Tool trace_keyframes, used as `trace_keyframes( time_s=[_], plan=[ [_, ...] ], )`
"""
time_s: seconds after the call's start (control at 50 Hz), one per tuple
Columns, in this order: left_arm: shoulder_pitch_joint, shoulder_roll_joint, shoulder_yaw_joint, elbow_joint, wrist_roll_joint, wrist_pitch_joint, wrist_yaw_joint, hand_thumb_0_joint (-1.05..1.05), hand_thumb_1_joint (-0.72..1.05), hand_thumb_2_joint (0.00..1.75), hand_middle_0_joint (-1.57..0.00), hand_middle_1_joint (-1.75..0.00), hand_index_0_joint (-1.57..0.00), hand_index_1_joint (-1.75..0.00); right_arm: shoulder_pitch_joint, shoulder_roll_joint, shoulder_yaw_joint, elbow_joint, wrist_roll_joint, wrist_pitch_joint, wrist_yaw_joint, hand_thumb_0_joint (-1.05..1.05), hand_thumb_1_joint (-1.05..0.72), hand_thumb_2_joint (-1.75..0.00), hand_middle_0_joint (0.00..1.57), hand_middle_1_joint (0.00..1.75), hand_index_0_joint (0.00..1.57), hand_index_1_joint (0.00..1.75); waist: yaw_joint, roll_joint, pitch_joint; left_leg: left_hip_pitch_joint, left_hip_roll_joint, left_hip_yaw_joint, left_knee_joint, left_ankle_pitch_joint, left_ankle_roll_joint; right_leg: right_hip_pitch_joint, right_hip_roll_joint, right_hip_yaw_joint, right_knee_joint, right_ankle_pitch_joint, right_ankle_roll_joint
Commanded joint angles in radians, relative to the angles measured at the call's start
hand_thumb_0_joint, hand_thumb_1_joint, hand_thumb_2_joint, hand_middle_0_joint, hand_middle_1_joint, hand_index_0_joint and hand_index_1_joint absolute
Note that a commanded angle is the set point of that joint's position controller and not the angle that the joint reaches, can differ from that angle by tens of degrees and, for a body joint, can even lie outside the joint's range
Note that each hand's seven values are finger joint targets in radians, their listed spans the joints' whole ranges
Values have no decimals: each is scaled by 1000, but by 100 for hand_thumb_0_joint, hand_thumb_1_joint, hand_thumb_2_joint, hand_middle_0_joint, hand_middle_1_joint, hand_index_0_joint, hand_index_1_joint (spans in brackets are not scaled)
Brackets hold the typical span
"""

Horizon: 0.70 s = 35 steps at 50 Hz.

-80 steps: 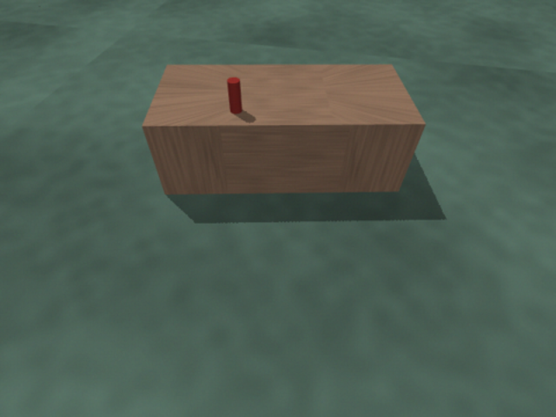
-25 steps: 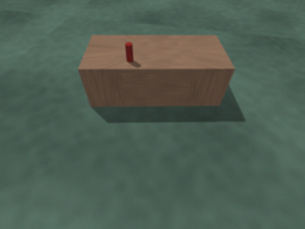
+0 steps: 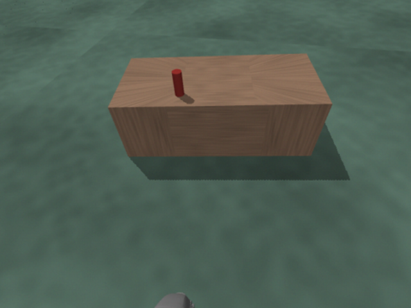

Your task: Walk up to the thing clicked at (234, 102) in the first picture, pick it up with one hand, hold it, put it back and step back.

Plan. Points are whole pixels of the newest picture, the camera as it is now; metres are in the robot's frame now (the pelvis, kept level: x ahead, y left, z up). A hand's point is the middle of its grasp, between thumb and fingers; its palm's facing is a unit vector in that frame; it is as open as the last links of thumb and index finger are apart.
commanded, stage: walk up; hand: left
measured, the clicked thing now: (178, 83) +1.25 +0.24 -0.28
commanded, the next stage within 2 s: none
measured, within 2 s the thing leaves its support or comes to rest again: neither
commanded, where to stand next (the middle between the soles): +0.82 +0.04 m, yaw -1 degrees
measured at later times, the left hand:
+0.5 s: hand (109, 237) +0.30 +0.29 -0.14, palm faces -0.06 -0.93 -0.36, open 7.4 cm
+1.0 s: hand (123, 189) +0.47 +0.30 -0.17, palm faces -0.01 -0.93 -0.37, open 7.4 cm
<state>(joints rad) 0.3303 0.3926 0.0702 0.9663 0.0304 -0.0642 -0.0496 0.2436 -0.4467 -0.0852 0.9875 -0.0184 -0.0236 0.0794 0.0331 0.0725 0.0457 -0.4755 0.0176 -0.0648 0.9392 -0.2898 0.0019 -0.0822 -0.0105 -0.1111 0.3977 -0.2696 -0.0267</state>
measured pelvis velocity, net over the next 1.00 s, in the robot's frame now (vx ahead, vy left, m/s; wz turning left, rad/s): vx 0.47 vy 0.02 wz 0.02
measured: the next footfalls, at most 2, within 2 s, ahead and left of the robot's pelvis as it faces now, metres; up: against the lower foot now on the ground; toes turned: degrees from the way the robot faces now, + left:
left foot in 0.20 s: +0.26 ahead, +0.15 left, +0.00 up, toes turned +6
right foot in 0.58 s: +0.43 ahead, -0.14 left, +0.00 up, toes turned -4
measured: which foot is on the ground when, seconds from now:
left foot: up 0.00-0.18, down 0.20-0.60, up 0.62-0.96, down 0.98-1.00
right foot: down 0.00-0.24, up 0.26-0.56, down 0.58-1.00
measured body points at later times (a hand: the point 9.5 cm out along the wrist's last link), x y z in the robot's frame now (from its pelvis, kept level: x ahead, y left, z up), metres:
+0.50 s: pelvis +0.24 +0.01 -0.01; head +0.26 +0.01 +0.44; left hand +0.31 +0.33 -0.12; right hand +0.33 -0.31 -0.11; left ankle +0.22 +0.14 -0.74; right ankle +0.34 -0.14 -0.71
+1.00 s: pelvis +0.47 +0.02 -0.02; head +0.49 +0.03 +0.43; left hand +0.47 +0.35 -0.14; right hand +0.58 -0.30 -0.12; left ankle +0.56 +0.13 -0.74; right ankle +0.40 -0.13 -0.74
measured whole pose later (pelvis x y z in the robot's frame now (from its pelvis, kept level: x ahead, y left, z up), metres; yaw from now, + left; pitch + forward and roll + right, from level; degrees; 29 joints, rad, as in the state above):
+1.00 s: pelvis +0.47 +0.02 -0.02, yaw +1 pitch -2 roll -1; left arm 0.39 0.44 0.04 0.86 0.02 -0.07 -0.04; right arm 0.23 -0.41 -0.07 0.86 -0.02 -0.06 0.09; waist 0.04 -0.01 0.08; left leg -0.42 0.04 0.08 0.62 -0.16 0.04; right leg -0.15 -0.09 -0.07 0.67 -0.45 0.00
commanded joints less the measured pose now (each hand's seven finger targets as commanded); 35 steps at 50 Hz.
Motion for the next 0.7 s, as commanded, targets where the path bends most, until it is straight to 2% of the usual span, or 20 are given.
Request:
trace_keyframes(
  time_s=[0.0,0.04,0.1,0.14,0.16,0.18,0.2,0.22,0.24,0.26,0.32,0.38,0.44,0.48,0.5,0.54,0.56,0.58,0.6,0.68],
  plan=[
    [-69,299,78,-125,-11,-47,15,0,90,90,-20,-30,-20,-30,-91,-154,-36,-127,-4,-25,12,0,-90,-90,20,30,20,30,4,-191,117,-88,70,-7,-189,88,-14,-53,-248,177,-263,-126,-159],
    [-39,296,79,-127,-11,-44,12,0,90,90,-20,-30,-20,-30,-133,-138,-33,-154,-9,-29,17,0,-90,-90,20,30,20,30,21,-185,101,-37,68,61,-287,138,-3,-38,-223,123,-226,-43,-143],
    [0,303,72,-132,-11,-37,12,0,90,90,-20,-30,-20,-30,-179,-133,-40,-179,-7,-34,18,0,-90,-90,20,30,20,30,37,-166,69,47,56,115,-354,148,22,-5,-252,117,-156,156,-145],
    [3,303,64,-132,-19,-29,17,0,90,90,-20,-30,-20,-30,-120,-128,-44,-169,-11,-39,8,0,-90,-90,20,30,20,30,0,-144,38,149,19,165,-396,121,38,-7,-235,68,-26,327,-140],
    [-1,291,57,-144,-20,-26,20,0,90,90,-20,-30,-20,-30,-14,-148,-55,-146,-16,-43,0,0,-90,-90,20,30,20,30,-62,-84,-28,314,-4,173,-439,123,63,-46,-198,22,158,434,-119],
    [43,240,36,-153,-23,-20,24,0,90,90,-20,-30,-20,-30,150,-203,-80,-108,-31,-51,-12,0,-90,-90,20,30,20,30,-121,31,-141,558,17,113,-449,43,116,-177,-138,-10,443,388,-84],
    [92,157,16,-172,-40,-18,23,0,90,90,-20,-30,-20,-30,242,-303,-115,-123,-39,-56,-28,0,-90,-90,20,30,20,30,-152,259,-233,779,279,-338,-516,-111,210,-473,7,2,748,29,-20],
    [67,230,32,-170,-43,-18,34,0,90,90,-20,-30,-20,-30,229,-340,-119,-148,3,-60,-33,0,-90,-90,20,30,20,30,-158,180,-271,753,415,-647,-655,-115,309,-554,64,147,849,-284,-33],
    [-9,279,27,-169,-35,-18,35,0,90,90,-20,-30,-20,-30,180,-314,-116,-153,29,-55,-38,0,-90,-90,20,30,20,30,-146,27,-198,625,394,-525,-656,-82,285,-544,0,245,892,-226,-43],
    [20,262,22,-159,-44,-18,31,0,90,90,-20,-30,-20,-30,109,-283,-93,-178,29,-54,-44,0,-90,-90,20,30,20,30,-95,14,-117,535,363,-357,-648,-6,252,-533,-36,253,876,-160,-38],
    [88,232,28,-115,-40,-12,13,0,90,90,-20,-30,-20,-30,13,-204,-54,-207,21,-66,-46,0,-90,-90,20,30,20,30,-26,47,1,277,272,-84,-661,157,214,-416,-97,188,690,-98,-3],
    [22,206,26,-142,-27,-9,-13,0,90,90,-20,-30,-20,-30,9,-222,-58,-233,4,-75,-42,0,-90,-90,20,30,20,30,-46,74,37,238,257,-19,-678,112,250,-411,-111,115,471,-88,25],
    [-9,205,36,-154,-16,-18,-25,0,90,90,-20,-30,-20,-30,-9,-238,-62,-245,5,-81,-31,0,-90,-90,20,30,20,30,-41,100,15,223,240,1,-667,-26,232,-339,-102,81,304,39,10],
    [12,215,52,-133,-11,-22,-26,0,90,90,-20,-30,-20,-30,-33,-236,-59,-259,11,-77,-26,0,-90,-90,20,30,20,30,-15,86,-10,133,232,10,-622,-122,205,-204,-75,46,271,106,7],
    [54,219,58,-117,-9,-25,-25,0,90,90,-20,-30,-20,-30,-60,-232,-57,-266,15,-71,-25,0,-90,-90,20,30,20,30,22,43,-28,95,221,27,-556,-144,184,-113,-51,20,229,139,1],
    [162,273,88,-85,-5,-37,-10,0,90,90,-20,-30,-20,-30,-26,-161,-28,-269,6,-65,-27,0,-90,-90,20,30,20,30,81,-128,-77,-37,142,90,-279,-137,130,116,-29,52,201,19,-16],
    [241,354,114,-85,2,-47,5,0,90,90,-20,-30,-20,-30,6,-86,-4,-275,8,-66,-26,0,-90,-90,20,30,20,30,121,-403,-74,-166,13,189,76,-168,74,158,-214,371,-15,-296,-73],
    [211,406,106,-131,-8,-56,14,0,90,90,-20,-30,-20,-30,18,-103,-1,-276,13,-55,-33,0,-90,-90,20,30,20,30,92,-362,-38,-261,-53,103,242,-246,31,92,-426,793,-227,-406,-157],
    [127,407,93,-155,-20,-52,14,0,90,90,-20,-30,-20,-30,-17,-192,-27,-258,6,-47,-44,0,-90,-90,20,30,20,30,62,-233,21,-239,22,13,286,-227,32,-20,-452,826,-224,-446,-226],
    [10,310,70,-170,-29,-52,22,0,90,90,-20,-30,-20,-30,90,-186,-29,-171,19,-43,-30,0,-90,-90,20,30,20,30,-12,-242,10,-130,91,1,135,-53,25,-88,-289,405,-150,-114,-180]
  ],
)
